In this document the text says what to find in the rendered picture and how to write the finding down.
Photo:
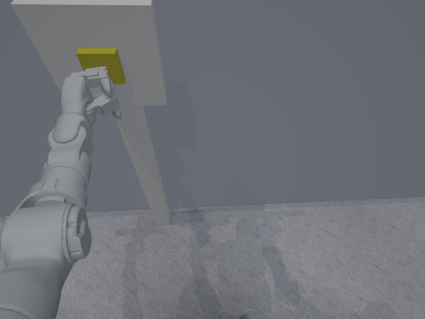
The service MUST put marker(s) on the left robot upper arm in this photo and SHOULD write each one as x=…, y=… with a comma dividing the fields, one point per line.
x=40, y=246

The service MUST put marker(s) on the robot left forearm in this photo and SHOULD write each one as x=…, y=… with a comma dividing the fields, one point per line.
x=66, y=173

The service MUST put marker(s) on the button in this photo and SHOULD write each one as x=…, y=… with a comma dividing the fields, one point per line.
x=97, y=57

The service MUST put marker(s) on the panel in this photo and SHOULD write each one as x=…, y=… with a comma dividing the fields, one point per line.
x=57, y=28

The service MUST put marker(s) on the robot right shin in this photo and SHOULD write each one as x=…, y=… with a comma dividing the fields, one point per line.
x=247, y=310

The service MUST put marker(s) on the left robot hand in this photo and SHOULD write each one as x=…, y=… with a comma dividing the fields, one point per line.
x=76, y=97

